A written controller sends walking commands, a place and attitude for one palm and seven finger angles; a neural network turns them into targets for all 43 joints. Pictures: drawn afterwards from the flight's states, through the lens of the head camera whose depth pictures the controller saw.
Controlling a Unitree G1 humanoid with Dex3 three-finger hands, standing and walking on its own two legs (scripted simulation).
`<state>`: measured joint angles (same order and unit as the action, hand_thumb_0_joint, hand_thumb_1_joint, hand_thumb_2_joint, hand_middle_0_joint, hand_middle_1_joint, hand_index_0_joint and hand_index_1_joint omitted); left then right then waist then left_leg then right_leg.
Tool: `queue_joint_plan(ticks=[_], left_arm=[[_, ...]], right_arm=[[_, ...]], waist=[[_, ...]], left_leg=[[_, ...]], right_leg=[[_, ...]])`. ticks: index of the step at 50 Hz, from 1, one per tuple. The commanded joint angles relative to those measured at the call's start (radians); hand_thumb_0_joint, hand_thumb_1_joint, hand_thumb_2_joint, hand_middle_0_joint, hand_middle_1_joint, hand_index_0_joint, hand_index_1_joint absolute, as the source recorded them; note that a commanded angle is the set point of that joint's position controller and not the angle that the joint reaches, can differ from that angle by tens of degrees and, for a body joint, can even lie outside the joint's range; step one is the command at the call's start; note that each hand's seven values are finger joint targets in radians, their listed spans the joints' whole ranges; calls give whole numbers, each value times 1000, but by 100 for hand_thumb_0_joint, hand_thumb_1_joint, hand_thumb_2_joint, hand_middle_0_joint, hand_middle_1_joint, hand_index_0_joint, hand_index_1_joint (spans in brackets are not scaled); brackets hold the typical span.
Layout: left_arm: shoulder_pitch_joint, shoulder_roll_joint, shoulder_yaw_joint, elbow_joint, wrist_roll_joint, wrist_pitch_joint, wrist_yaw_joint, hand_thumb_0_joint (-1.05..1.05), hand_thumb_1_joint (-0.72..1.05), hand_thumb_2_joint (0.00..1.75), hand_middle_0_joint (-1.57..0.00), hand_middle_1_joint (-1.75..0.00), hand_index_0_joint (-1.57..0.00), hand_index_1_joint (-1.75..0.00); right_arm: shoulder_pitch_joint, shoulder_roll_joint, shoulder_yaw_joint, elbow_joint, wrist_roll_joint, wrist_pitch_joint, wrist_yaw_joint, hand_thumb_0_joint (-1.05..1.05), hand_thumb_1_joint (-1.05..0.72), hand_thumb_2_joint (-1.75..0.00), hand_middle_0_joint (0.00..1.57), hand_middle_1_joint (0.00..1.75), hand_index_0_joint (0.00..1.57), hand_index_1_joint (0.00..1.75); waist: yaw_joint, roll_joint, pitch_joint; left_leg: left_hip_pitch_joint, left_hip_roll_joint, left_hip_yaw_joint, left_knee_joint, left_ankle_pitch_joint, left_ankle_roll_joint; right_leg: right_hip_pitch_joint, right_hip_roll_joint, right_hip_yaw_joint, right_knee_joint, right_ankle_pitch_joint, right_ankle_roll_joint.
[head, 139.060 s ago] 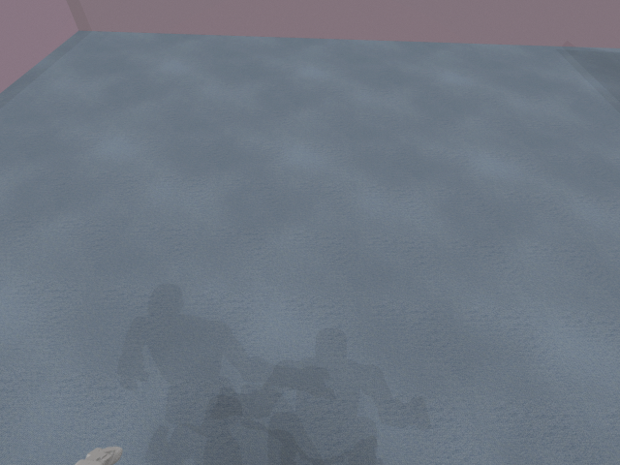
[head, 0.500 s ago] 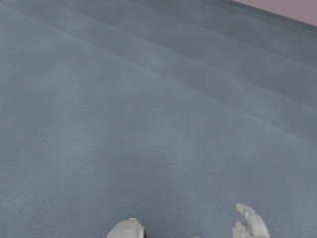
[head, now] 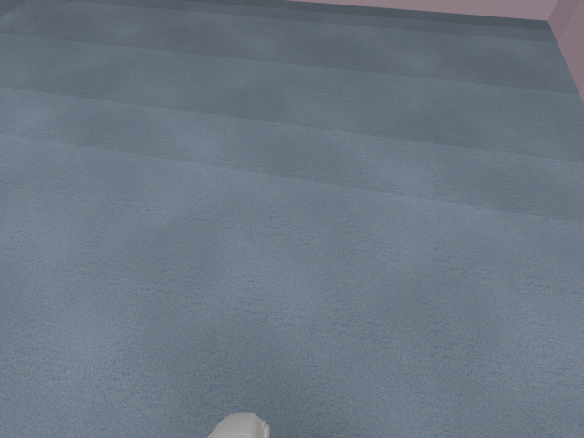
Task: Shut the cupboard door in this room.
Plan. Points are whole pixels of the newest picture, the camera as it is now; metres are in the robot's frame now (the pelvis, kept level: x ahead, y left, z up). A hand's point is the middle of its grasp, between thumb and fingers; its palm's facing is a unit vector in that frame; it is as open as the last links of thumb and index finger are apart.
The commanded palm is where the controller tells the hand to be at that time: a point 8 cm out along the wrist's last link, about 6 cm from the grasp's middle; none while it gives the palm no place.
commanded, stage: turn to face it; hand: left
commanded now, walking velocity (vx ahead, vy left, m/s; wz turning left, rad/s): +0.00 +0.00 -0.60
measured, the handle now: out of the picture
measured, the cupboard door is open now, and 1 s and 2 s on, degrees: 3 3 3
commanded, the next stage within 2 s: none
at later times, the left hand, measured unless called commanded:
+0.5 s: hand (171, 389) +0.20 +0.22 -0.15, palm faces -0.27 -0.93 -0.23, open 7.4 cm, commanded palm none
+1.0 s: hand (207, 393) +0.20 +0.17 -0.17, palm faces -0.52 -0.83 -0.21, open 7.4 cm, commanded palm none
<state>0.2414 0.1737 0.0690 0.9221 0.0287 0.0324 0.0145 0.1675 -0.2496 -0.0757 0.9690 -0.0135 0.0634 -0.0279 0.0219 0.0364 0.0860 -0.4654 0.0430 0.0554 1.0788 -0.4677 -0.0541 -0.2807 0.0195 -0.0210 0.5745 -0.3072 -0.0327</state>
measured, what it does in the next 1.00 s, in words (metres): steps on the spot, turning right: left foot, then right foot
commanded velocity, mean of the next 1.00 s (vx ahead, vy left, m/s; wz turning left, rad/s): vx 0.00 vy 0.00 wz -0.60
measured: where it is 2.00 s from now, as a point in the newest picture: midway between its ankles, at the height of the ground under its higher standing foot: outside the picture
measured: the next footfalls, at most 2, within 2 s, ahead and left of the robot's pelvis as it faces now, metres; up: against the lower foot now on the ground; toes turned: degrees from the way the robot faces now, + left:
left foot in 0.24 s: +0.08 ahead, +0.15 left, +0.00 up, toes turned -6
right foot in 0.62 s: +0.00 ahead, -0.09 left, +0.00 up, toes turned -27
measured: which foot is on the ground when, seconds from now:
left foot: up 0.00-0.22, down 0.24-0.62, up 0.64-1.00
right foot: down 0.00-0.24, up 0.26-0.60, down 0.62-1.00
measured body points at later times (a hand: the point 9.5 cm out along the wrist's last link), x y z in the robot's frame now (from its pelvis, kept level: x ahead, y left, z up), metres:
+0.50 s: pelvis +0.02 +0.05 +0.01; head +0.08 +0.05 +0.46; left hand +0.21 +0.27 -0.13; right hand +0.01 -0.20 -0.13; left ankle +0.04 +0.15 -0.73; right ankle -0.04 -0.08 -0.67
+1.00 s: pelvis +0.04 +0.03 +0.00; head +0.09 +0.02 +0.45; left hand +0.22 +0.21 -0.15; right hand -0.02 -0.24 -0.13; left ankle +0.11 +0.14 -0.71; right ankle -0.04 -0.07 -0.73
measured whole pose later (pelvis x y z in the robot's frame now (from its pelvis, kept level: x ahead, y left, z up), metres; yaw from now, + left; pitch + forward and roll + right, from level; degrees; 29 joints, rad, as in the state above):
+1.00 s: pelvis +0.04 +0.03 +0.00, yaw -35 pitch +2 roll +0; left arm 0.22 0.21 0.06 0.89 0.03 0.06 0.00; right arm 0.14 -0.23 -0.05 0.87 0.00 0.04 -0.02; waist 0.02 -0.02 0.08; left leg -0.38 0.03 0.01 0.73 -0.37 -0.08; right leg -0.29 0.05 0.11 0.54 -0.29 -0.01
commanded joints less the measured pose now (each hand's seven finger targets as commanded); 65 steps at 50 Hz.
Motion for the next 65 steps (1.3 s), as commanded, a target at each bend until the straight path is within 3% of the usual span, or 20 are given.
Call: queue_joint_plan(ticks=[1, 6, 9, 10, 11, 12, 17, 24, 29, 30, 31, 32, 34, 38, 46, 49, 50, 52, 57, 65], left_arm=[[35, 207, 44, -64, -2, -19, 7, 0, 90, 90, -20, -30, -20, -30], [12, 244, 55, -73, 3, -7, 0, 0, 90, 90, -20, -30, -20, -30], [-63, 246, 56, -90, -4, 5, -4, 0, 90, 90, -20, -30, -20, -30], [-74, 214, 47, -102, -13, 11, -7, 0, 90, 90, -20, -30, -20, -30], [-44, 149, 36, -122, -22, 16, -14, 0, 90, 90, -20, -30, -20, -30], [-55, 152, 28, -145, -15, 13, -19, 0, 90, 90, -20, -30, -20, -30], [-79, 152, 40, -120, -9, 31, -49, 0, 90, 90, -20, -30, -20, -30], [-166, 114, 23, -158, -8, 29, -55, 0, 90, 90, -20, -30, -20, -30], [-83, 141, 27, -137, -7, 12, -48, 0, 90, 90, -20, -30, -20, -30], [0, 189, 36, -114, -3, 3, -42, 0, 90, 90, -20, -30, -20, -30], [47, 297, 55, -97, 6, -11, -29, 0, 90, 90, -20, -30, -20, -30], [84, 335, 55, -84, -8, -8, -18, 0, 90, 90, -20, -30, -20, -30], [9, 289, 55, -97, -10, -6, -1, 0, 90, 90, -20, -30, -20, -30], [-82, 234, 36, -132, -8, -12, -2, 0, 90, 90, -20, -30, -20, -30], [-30, 260, 53, -106, 0, -8, -8, 0, 90, 90, -20, -30, -20, -30], [-76, 252, 54, -110, -6, 2, -9, 0, 90, 90, -20, -30, -20, -30], [-82, 222, 47, -115, -14, 6, -10, 0, 90, 90, -20, -30, -20, -30], [-48, 151, 28, -147, -16, 7, -23, 0, 90, 90, -20, -30, -20, -30], [-57, 154, 43, -108, -8, 28, -51, 0, 90, 90, -20, -30, -20, -30], [-130, 115, 26, -140, -8, 27, -57, 0, 90, 90, -20, -30, -20, -30]], right_arm=[[-37, -31, 6, -112, 0, -31, 3, 0, -90, -90, 20, 30, 20, 30], [-25, -38, 9, -134, 7, -41, -3, 0, -90, -90, 20, 30, 20, 30], [82, -50, 12, -115, 11, -54, -10, 0, -90, -90, 20, 30, 20, 30], [122, -86, 8, -104, 8, -64, -12, 0, -90, -90, 20, 30, 20, 30], [143, -184, -5, -107, -8, -75, -14, 0, -90, -90, 20, 30, 20, 30], [167, -231, -12, -127, -10, -67, -15, 0, -90, -90, 20, 30, 20, 30], [35, -142, 14, -156, -17, -72, -26, 0, -90, -90, 20, 30, 20, 30], [127, -162, -12, -104, -18, -64, -13, 0, -90, -90, 20, 30, 20, 30], [87, -183, -26, -105, -10, -56, -1, 0, -90, -90, 20, 30, 20, 30], [72, -171, -27, -115, -1, -56, 5, 0, -90, -90, 20, 30, 20, 30], [47, -87, -8, -154, 5, -52, 11, 0, -90, -90, 20, 30, 20, 30], [8, -83, 3, -183, 0, -37, 6, 0, -90, -90, 20, 30, 20, 30], [-25, -92, 2, -165, 2, -27, -8, 0, -90, -90, 20, 30, 20, 30], [30, -79, 0, -130, -4, -23, 7, 0, -90, -90, 20, 30, 20, 30], [-17, -65, 6, -170, 8, -41, 0, 0, -90, -90, 20, 30, 20, 30], [70, -66, 8, -148, 13, -52, -8, 0, -90, -90, 20, 30, 20, 30], [108, -95, 6, -134, 10, -63, -12, 0, -90, -90, 20, 30, 20, 30], [144, -236, -15, -155, -8, -65, -14, 0, -90, -90, 20, 30, 20, 30], [14, -144, 11, -181, -15, -69, -25, 0, -90, -90, 20, 30, 20, 30], [92, -173, -17, -121, -16, -62, -9, 0, -90, -90, 20, 30, 20, 30]], waist=[[7, -138, -138], [10, -165, -126], [-45, -177, -135], [-62, -98, -145], [-56, 198, -169], [-65, 262, -157], [-13, 134, -94], [-67, 151, -132], [-20, 132, -151], [22, 39, -186], [47, -285, -180], [69, -302, -158], [37, -304, -111], [-24, -168, -129], [1, -190, -140], [-48, -175, -158], [-66, -113, -179], [-65, 259, -179], [-15, 129, -94], [-57, 174, -125]], left_leg=[[-100, 15, -53, -28, 50, -24], [-4, -7, -38, -261, 36, -23], [209, -26, -28, -544, 196, -14], [347, 21, -57, -681, 283, -3], [443, 258, -302, -781, 386, 77], [390, 425, -431, -788, 497, 184], [339, 293, -134, -736, 672, 189], [413, 303, -17, -681, 744, 187], [331, 294, 57, -542, 649, 115], [238, 255, 100, -412, 521, 64], [-46, 107, 167, -205, 14, -5], [-124, 48, 62, -23, -180, -21], [-201, 60, -67, 117, -80, -22], [-93, 57, -49, 45, 88, -42], [6, 0, -41, -268, 43, -31], [207, -28, -31, -539, 190, -17], [347, 20, -53, -682, 276, -4], [430, 428, -406, -776, 520, 181], [341, 292, -111, -728, 664, 182], [403, 312, 16, -669, 707, 182]], right_leg=[[196, -260, 286, -195, 547, -163], [160, -243, 335, -164, 542, -168], [32, -190, 335, -90, 447, -102], [-75, -125, 291, -29, 321, -51], [-222, 22, 162, 150, -31, 16], [-247, 35, 62, 368, -330, 48], [-270, -48, 41, 589, -166, 87], [-160, -36, -45, 283, -145, 75], [67, -14, -87, -67, 63, 36], [219, -78, -10, -186, 217, 11], [387, -323, 295, -233, 529, -82], [307, -427, 380, -206, 745, -173], [250, -352, 380, -225, 591, -192], [157, -245, 229, -214, 478, -143], [142, -235, 367, -170, 492, -169], [38, -183, 381, -93, 457, -104], [-50, -124, 331, -30, 365, -53], [-263, 42, 71, 362, -325, 48], [-283, -47, 40, 615, -162, 91], [-161, -37, -60, 271, -135, 76]])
